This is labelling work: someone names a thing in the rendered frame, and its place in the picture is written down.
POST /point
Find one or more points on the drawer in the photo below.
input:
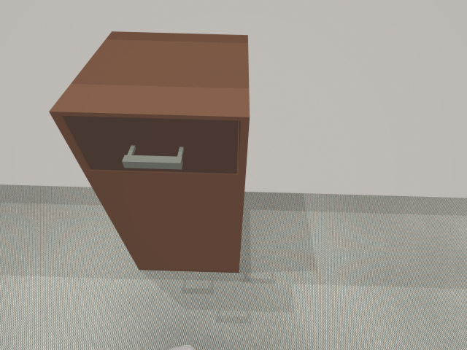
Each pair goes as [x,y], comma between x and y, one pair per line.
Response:
[210,146]

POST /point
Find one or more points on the cabinet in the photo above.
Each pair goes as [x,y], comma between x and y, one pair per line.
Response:
[168,221]

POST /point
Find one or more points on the handle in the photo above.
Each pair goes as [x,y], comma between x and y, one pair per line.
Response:
[158,162]

